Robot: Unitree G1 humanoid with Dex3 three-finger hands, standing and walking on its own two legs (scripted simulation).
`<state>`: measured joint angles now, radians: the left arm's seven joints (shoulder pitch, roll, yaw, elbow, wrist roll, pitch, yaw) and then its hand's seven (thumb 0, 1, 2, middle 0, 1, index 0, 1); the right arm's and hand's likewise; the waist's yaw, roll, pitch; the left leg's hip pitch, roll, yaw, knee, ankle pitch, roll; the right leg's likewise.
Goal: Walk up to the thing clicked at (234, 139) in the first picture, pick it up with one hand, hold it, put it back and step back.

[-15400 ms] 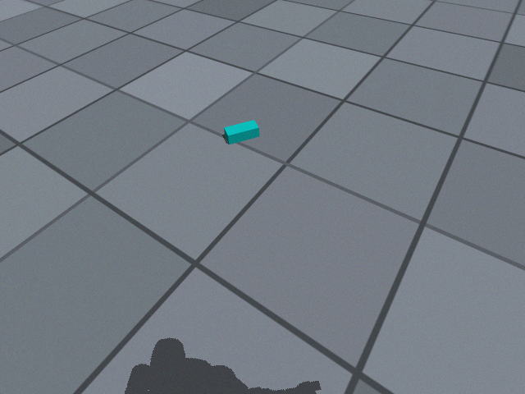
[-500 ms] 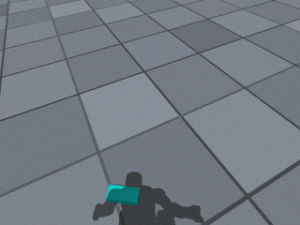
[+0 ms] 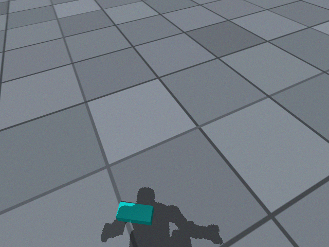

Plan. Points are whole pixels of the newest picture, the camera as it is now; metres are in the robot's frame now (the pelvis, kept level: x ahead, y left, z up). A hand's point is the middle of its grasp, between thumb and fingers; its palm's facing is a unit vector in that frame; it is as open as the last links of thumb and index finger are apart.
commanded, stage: rise first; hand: left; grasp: from above
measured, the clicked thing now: (135, 213) +0.42 +0.24 -0.75
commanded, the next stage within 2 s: none
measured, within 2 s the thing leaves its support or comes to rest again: neither
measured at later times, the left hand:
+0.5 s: hand out of the picture +0.12 +0.26 -0.21, palm faces -0.12 -0.91 -0.41, open 13.2 cm
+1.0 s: hand out of the picture +0.18 +0.28 -0.37, palm faces -0.43 -0.62 -0.66, open 14.1 cm
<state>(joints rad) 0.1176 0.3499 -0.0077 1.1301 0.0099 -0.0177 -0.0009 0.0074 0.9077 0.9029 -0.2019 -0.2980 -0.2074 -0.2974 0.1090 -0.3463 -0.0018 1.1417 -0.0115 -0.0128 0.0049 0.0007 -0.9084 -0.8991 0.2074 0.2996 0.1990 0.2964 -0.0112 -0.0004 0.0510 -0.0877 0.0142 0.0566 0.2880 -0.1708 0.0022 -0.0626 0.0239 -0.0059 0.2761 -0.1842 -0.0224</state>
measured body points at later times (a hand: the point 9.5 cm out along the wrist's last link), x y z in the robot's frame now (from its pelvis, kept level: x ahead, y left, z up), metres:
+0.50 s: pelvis -0.02 +0.01 -0.06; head +0.06 +0.02 +0.38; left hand +0.12 +0.31 -0.18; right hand +0.12 -0.25 -0.17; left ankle -0.01 +0.12 -0.75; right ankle -0.02 -0.10 -0.75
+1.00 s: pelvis -0.06 +0.01 -0.22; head +0.10 +0.04 +0.20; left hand +0.20 +0.31 -0.33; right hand +0.15 -0.24 -0.32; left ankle -0.01 +0.12 -0.75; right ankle -0.02 -0.10 -0.75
